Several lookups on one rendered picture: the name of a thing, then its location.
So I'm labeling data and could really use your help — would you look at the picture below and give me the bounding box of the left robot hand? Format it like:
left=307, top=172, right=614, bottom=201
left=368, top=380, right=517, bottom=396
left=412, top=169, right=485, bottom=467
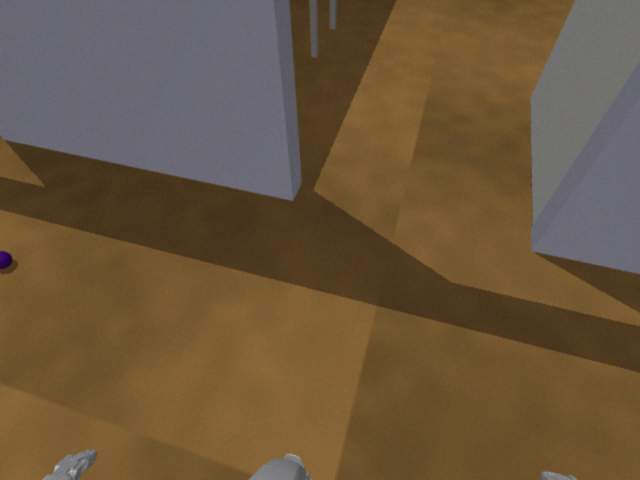
left=42, top=450, right=97, bottom=480

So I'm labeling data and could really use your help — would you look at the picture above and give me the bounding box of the ball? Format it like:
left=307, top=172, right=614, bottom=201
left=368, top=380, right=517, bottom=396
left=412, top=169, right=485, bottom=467
left=0, top=251, right=12, bottom=269

